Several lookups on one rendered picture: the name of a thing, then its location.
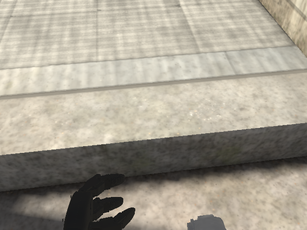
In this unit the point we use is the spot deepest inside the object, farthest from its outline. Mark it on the robot left hand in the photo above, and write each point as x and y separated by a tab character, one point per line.
83	209

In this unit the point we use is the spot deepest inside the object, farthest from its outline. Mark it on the robot right thigh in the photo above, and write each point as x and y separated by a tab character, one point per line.
205	222

